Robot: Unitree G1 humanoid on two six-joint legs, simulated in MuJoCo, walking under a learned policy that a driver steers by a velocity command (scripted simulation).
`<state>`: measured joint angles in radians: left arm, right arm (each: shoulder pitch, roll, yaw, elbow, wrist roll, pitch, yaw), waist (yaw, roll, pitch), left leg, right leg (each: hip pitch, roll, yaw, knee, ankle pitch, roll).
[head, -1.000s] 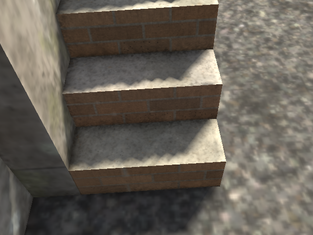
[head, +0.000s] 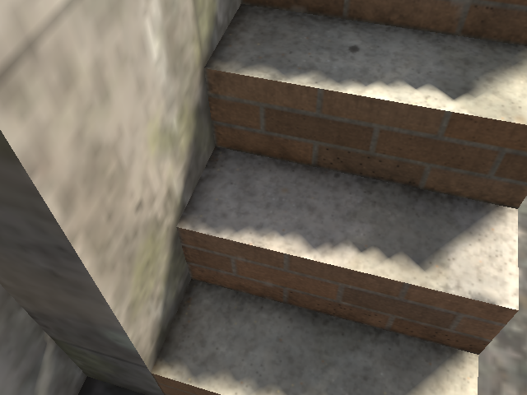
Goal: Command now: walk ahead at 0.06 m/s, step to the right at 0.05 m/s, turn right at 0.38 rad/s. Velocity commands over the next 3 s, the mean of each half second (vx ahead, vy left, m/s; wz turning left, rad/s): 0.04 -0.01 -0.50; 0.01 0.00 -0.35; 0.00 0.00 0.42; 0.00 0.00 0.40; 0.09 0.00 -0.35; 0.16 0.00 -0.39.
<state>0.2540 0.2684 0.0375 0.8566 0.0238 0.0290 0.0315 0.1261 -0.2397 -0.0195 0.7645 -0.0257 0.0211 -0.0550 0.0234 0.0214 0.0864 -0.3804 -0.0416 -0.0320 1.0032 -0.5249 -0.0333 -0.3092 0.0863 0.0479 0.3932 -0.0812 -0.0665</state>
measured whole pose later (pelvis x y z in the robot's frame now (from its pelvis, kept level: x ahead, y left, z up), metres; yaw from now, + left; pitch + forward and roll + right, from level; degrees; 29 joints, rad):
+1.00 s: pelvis -0.06 +0.00 +0.00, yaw -26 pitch +0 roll -1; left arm 0.07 0.21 0.01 0.65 0.02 0.02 0.01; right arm 0.29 -0.31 -0.04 0.81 0.00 0.01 -0.02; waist -0.07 0.05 0.01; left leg -0.42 0.09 -0.03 0.91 -0.39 -0.13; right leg -0.19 0.04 -0.06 0.43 -0.25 -0.06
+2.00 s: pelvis -0.08 +0.01 +0.00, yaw +1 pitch +1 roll -1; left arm 0.13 0.25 0.02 0.73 0.03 -0.03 0.00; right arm 0.17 -0.33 -0.03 0.67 -0.03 0.03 -0.07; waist -0.01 0.04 0.04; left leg -0.41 -0.02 -0.14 0.87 -0.47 -0.10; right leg -0.24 0.05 0.02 0.42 -0.20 -0.03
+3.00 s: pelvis -0.02 -0.08 -0.01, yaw -24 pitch +0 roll +0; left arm 0.25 0.25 0.00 0.73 0.03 0.00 0.03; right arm 0.22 -0.23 0.00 0.80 -0.03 0.02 -0.03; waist 0.00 0.00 0.04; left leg -0.30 -0.03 0.00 0.50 -0.20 0.03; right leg -0.14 0.13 0.08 0.50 -0.35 -0.09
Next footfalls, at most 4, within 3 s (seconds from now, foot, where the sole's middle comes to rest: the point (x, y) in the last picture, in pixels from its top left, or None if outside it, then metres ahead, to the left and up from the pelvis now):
0.30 left None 0.03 0.12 -0.78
0.78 right None -0.08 -0.10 -0.78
1.30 left None -0.02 0.12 -0.78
1.84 right None -0.03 -0.10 -0.78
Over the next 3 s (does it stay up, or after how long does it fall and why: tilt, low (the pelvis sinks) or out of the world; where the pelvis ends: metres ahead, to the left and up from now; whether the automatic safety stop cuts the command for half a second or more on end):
stays up -0.02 -0.08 -0.01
